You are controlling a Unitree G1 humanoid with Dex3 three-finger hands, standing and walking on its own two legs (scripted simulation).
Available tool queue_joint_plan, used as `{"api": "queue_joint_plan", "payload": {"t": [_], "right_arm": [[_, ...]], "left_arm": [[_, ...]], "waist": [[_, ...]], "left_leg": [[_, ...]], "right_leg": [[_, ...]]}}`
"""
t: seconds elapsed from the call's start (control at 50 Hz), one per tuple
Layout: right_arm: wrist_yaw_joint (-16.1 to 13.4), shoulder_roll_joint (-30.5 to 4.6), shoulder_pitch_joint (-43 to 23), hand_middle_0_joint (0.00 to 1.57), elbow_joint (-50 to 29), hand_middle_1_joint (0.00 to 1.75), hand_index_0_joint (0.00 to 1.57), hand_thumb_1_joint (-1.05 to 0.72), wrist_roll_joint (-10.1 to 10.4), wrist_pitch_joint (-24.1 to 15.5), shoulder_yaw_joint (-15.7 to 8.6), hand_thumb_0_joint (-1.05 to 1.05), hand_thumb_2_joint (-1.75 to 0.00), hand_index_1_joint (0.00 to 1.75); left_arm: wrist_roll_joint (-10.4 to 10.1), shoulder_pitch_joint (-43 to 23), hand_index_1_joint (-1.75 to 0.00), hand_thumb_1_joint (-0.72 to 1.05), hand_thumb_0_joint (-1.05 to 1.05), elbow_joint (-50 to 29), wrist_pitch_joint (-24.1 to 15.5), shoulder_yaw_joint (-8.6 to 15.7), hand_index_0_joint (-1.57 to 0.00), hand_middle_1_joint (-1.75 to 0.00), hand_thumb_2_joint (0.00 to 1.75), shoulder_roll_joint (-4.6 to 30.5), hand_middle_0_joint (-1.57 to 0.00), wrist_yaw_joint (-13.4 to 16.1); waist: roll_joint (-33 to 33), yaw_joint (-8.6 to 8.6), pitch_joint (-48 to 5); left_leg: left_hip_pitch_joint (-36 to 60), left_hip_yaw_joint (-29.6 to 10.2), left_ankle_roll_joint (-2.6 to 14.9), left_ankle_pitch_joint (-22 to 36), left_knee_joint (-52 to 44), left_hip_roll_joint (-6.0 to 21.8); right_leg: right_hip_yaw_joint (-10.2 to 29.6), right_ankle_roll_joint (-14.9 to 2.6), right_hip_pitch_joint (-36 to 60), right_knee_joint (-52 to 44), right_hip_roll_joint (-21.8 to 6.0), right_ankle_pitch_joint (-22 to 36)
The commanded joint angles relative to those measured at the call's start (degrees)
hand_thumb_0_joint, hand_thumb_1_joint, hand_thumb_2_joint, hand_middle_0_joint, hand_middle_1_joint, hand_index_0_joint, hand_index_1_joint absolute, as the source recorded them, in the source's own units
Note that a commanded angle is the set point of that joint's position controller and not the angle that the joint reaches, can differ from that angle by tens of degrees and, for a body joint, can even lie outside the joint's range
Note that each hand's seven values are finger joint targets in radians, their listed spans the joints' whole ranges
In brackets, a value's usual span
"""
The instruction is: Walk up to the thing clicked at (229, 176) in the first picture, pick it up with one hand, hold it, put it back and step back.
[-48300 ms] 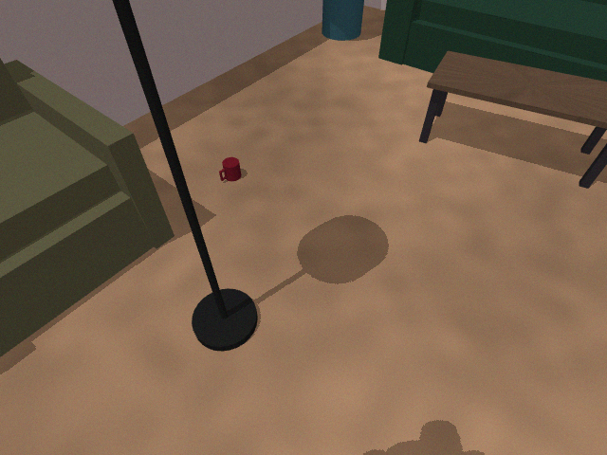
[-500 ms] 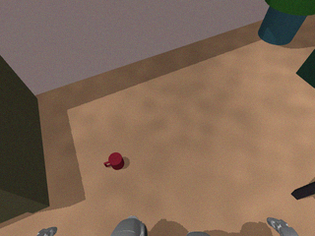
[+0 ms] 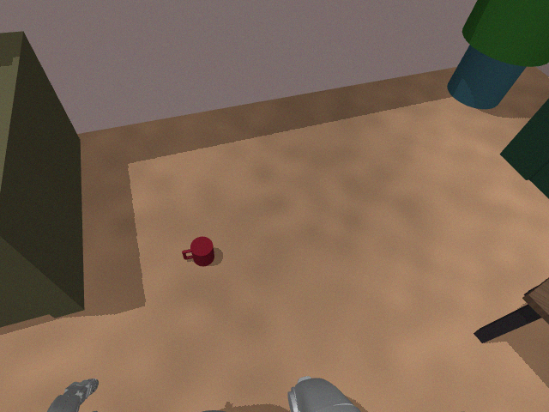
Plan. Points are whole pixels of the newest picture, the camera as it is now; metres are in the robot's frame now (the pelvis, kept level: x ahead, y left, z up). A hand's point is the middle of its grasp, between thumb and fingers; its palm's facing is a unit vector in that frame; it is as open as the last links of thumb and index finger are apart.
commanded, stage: step back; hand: left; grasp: from above
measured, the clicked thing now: (198, 252) +0.72 +0.25 -0.72
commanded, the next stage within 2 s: stand in 1.90 s
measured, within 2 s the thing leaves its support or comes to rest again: neither
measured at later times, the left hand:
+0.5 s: hand out of the picture -0.09 +0.22 -0.13, palm faces -0.03 -0.90 -0.43, open 7.4 cm
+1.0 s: hand out of the picture -0.25 +0.21 -0.16, palm faces +0.01 -0.93 -0.38, open 7.4 cm
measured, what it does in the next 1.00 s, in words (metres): walks backwards: right foot, then left foot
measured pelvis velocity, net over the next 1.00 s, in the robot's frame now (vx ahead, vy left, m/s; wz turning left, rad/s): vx -0.33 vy -0.06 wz -0.02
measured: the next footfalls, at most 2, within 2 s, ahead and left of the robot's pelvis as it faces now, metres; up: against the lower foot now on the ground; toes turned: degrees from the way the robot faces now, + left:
right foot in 0.30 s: -0.12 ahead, -0.17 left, +0.00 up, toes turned -3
left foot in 0.70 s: -0.28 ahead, +0.07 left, +0.00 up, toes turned +0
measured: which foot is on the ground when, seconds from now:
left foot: down 0.00-0.34, up 0.36-0.68, down 0.70-1.00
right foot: up 0.00-0.28, down 0.30-0.72, up 0.74-0.98, down 1.00-1.00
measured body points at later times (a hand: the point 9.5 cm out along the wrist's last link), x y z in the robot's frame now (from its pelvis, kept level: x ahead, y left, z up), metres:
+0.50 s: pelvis -0.17 -0.05 +0.00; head -0.14 -0.09 +0.45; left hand -0.09 +0.26 -0.10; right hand -0.10 -0.38 -0.13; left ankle -0.16 +0.10 -0.65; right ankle -0.16 -0.17 -0.73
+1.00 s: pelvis -0.33 -0.06 -0.01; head -0.29 -0.05 +0.44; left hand -0.25 +0.25 -0.13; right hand -0.21 -0.38 -0.11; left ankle -0.29 +0.06 -0.73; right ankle -0.38 -0.20 -0.73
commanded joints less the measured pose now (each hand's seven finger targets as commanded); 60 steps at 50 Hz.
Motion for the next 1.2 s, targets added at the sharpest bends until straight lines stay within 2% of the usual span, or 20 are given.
{"api": "queue_joint_plan", "payload": {"t": [0.0,0.14,0.26,0.28,0.32,0.34,0.42,0.56,0.62,0.66,0.7,0.72,0.74,0.8,0.9,0.96,1.0,1.04,1.1,1.18], "right_arm": [[-1.5,-15.1,-3.9,0.20,-6.3,0.30,0.20,-0.90,0.4,-1.8,-4.4,0.00,-0.90,0.30],[-1.7,-16.5,-0.8,0.20,-7.1,0.30,0.20,-0.90,0.5,-1.3,-5.7,0.00,-0.90,0.30],[-0.8,-18.4,-6.6,0.20,-8.6,0.30,0.20,-0.90,0.3,0.7,-5.6,0.00,-0.90,0.30],[-0.6,-16.3,-6.0,0.20,-8.6,0.30,0.20,-0.90,0.8,1.1,-5.0,0.00,-0.90,0.30],[-1.7,-12.3,-6.9,0.20,-10.1,0.30,0.20,-0.90,1.2,1.1,-4.4,0.00,-0.90,0.30],[-2.0,-15.2,-5.6,0.20,-8.9,0.30,0.20,-0.90,1.1,1.2,-5.5,0.00,-0.90,0.30],[-1.4,-12.8,2.5,0.20,-3.9,0.30,0.20,-0.90,1.8,0.8,-3.8,0.00,-0.90,0.30],[-1.7,-12.1,0.5,0.20,-5.5,0.30,0.20,-0.90,0.7,-0.6,-2.9,0.00,-0.90,0.30],[-1.4,-11.9,5.7,0.20,-3.6,0.30,0.20,-0.90,0.5,-0.8,-3.3,0.00,-0.90,0.30],[-1.3,-12.9,9.7,0.20,-1.5,0.30,0.20,-0.90,0.5,-0.6,-4.2,0.00,-0.90,0.30],[-0.9,-20.4,5.1,0.20,-3.4,0.30,0.20,-0.90,-0.7,-0.1,-5.8,0.00,-0.90,0.30],[-0.6,-24.5,3.4,0.20,-4.8,0.30,0.20,-0.90,-0.8,0.1,-6.3,0.00,-0.90,0.30],[-1.1,-22.3,0.2,0.20,-5.2,0.30,0.20,-0.90,-0.8,-0.4,-6.0,0.00,-0.90,0.30],[-1.7,-15.9,-4.8,0.20,-6.6,0.30,0.20,-0.90,-0.8,-0.6,-3.8,0.00,-0.90,0.30],[-0.9,-14.3,-0.9,0.20,-4.7,0.30,0.20,-0.90,-0.1,-1.1,-4.1,0.00,-0.90,0.30],[0.2,-15.8,-1.1,0.20,-3.7,0.30,0.20,-0.90,-0.3,0.1,-4.3,0.00,-0.90,0.30],[0.2,-10.1,-0.3,0.20,-4.4,0.30,0.20,-0.90,0.6,0.1,-2.5,0.00,-0.90,0.30],[-0.3,-12.2,-5.1,0.20,-4.9,0.30,0.20,-0.90,0.0,0.2,-3.1,0.00,-0.90,0.30],[1.0,-13.3,-5.8,0.20,-2.4,0.30,0.20,-0.90,0.8,-0.6,-3.7,0.00,-0.90,0.30],[1.5,-11.2,-3.9,0.20,-0.6,0.30,0.20,-0.90,0.5,-1.9,-3.2,0.00,-0.90,0.30]], "left_arm": [[0.2,4.1,-0.30,0.90,0.00,-3.7,-1.7,4.0,-0.20,-0.30,0.90,11.0,-0.20,0.7],[0.5,3.4,-0.30,0.90,0.00,-4.2,-2.5,3.2,-0.20,-0.30,0.90,10.0,-0.20,0.4],[0.6,14.9,-0.30,0.90,0.00,2.1,-3.0,3.7,-0.20,-0.30,0.90,10.1,-0.20,-0.8],[1.4,14.9,-0.30,0.90,0.00,2.4,-3.3,4.3,-0.20,-0.30,0.90,11.7,-0.20,-0.8],[2.1,6.8,-0.30,0.90,0.00,-2.3,-3.1,6.3,-0.20,-0.30,0.90,21.4,-0.20,-0.9],[2.2,0.6,-0.30,0.90,0.00,-4.6,-3.4,6.5,-0.20,-0.30,0.90,23.0,-0.20,-0.4],[1.7,-6.4,-0.30,0.90,0.00,-5.6,-3.7,4.3,-0.20,-0.30,0.90,12.7,-0.20,0.3],[1.9,3.2,-0.30,0.90,0.00,-5.4,-3.1,4.1,-0.20,-0.30,0.90,12.8,-0.20,1.5],[1.0,1.8,-0.30,0.90,0.00,-5.9,-2.7,3.8,-0.20,-0.30,0.90,13.2,-0.20,1.6],[0.5,-0.7,-0.30,0.90,0.00,-6.8,-1.9,2.7,-0.20,-0.30,0.90,12.9,-0.20,1.1],[-0.2,-0.6,-0.30,0.90,0.00,-7.5,-1.9,1.8,-0.20,-0.30,0.90,9.2,-0.20,0.9],[0.2,-5.8,-0.30,0.90,0.00,-8.2,-1.8,2.9,-0.20,-0.30,0.90,11.6,-0.20,1.8],[0.5,-6.3,-0.30,0.90,0.00,-7.3,-1.7,3.2,-0.20,-0.30,0.90,12.7,-0.20,1.7],[-0.8,0.4,-0.30,0.90,0.00,-3.6,-1.6,2.8,-0.20,-0.30,0.90,10.9,-0.20,1.0],[0.1,0.3,-0.30,0.90,0.00,-2.1,-4.7,1.5,-0.20,-0.30,0.90,9.4,-0.20,0.1],[0.5,5.3,-0.30,0.90,0.00,1.9,-6.9,2.0,-0.20,-0.30,0.90,8.8,-0.20,0.5],[1.8,7.7,-0.30,0.90,0.00,4.1,-8.3,3.1,-0.20,-0.30,0.90,13.9,-0.20,1.1],[2.2,0.6,-0.30,0.90,0.00,1.6,-8.2,3.9,-0.20,-0.30,0.90,20.1,-0.20,1.2],[1.4,-2.8,-0.30,0.90,0.00,1.6,-8.7,2.2,-0.20,-0.30,0.90,14.4,-0.20,0.7],[1.1,-0.1,-0.30,0.90,0.00,3.7,-8.0,1.8,-0.20,-0.30,0.90,14.8,-0.20,-0.1]], "waist": [[9.4,2.11,-8.7],[13.1,-1.47,-12.1],[13.7,3.25,-15.2],[8.2,3.43,-13.8],[-12.4,4.27,-6.9],[-15.3,3.25,-3.5],[-6.7,-2.29,-4.0],[-9.8,4.33,-10.6],[-8.9,2.41,-15.7],[-3.6,-0.25,-16.3],[15.5,1.26,-13.8],[18.5,-2.83,-11.9],[15.8,-1.52,-8.4],[8.0,2.79,-9.1],[12.0,-0.96,-11.4],[12.4,0.26,-13.0],[-0.1,0.79,-12.8],[-5.6,2.74,-7.3],[-3.7,0.25,-3.2],[-5.9,0.79,-4.6]], "left_leg": [[5.7,-11.5,9.07,30.7,-10.2,14.3],[11.0,-11.1,12.62,24.2,-9.4,17.4],[-3.2,-8.1,6.88,6.0,-6.5,13.8],[-9.2,-6.8,3.68,-1.4,-1.8,9.9],[-17.0,-4.5,-3.04,-17.2,22.7,-5.2],[-12.6,-7.9,-2.97,-16.3,32.3,-1.9],[-13.6,-7.7,-3.15,-5.6,36.7,-7.3],[-14.7,-1.9,-4.26,-15.2,16.0,-2.3],[-6.8,0.3,-2.28,-7.7,-1.3,-0.4],[1.9,0.9,-0.76,7.8,-12.4,-0.1],[8.4,-23.5,8.41,24.5,-13.1,18.5],[-3.5,-28.4,16.15,24.8,-14.8,24.6],[-7.8,-27.6,16.26,26.2,-15.0,24.7],[-3.1,-9.8,10.32,33.5,-8.7,14.1],[9.5,-9.9,9.38,7.7,-7.9,12.8],[6.3,-6.7,7.32,7.5,-1.5,11.1],[-10.7,-3.9,1.66,0.5,10.2,5.6],[-10.9,-5.9,-2.13,-15.3,15.5,3.5],[-6.2,-3.8,-2.07,-7.9,12.8,2.7],[1.1,1.5,-2.12,-4.5,-2.1,0.9]], "right_leg": [[4.0,1.30,-2.7,10.7,0.5,2.2],[-0.3,3.72,1.4,-7.4,-4.3,-0.4],[-8.3,-0.37,21.1,-37.6,-6.3,11.4],[-3.7,-1.56,22.3,-39.0,-7.7,10.3],[22.1,-12.68,4.6,-50.2,-28.0,-0.4],[28.1,-16.37,-6.2,-54.0,-32.9,-3.9],[0.9,-6.41,3.2,-43.7,-16.7,15.5],[3.2,-11.14,25.1,-36.5,-22.8,36.8],[2.3,-9.15,27.6,-30.3,-22.6,43.3],[-0.6,-5.29,19.8,-26.4,-19.7,35.3],[-11.0,0.18,-1.2,-11.6,-5.6,-0.4],[-4.7,1.07,2.4,-1.2,-5.1,-10.9],[-0.8,0.78,4.9,3.9,-6.3,-8.8],[0.7,0.07,1.3,10.3,-1.6,0.3],[-3.9,1.65,3.8,-22.2,-7.2,0.6],[-9.0,0.59,15.9,-47.3,-4.9,7.9],[10.2,-2.43,28.6,-48.2,-13.7,16.4],[24.6,-12.88,10.5,-47.6,-29.1,7.5],[9.5,-8.53,8.1,-46.3,-20.2,8.4],[5.1,-6.32,7.9,-43.7,-16.8,6.4]]}}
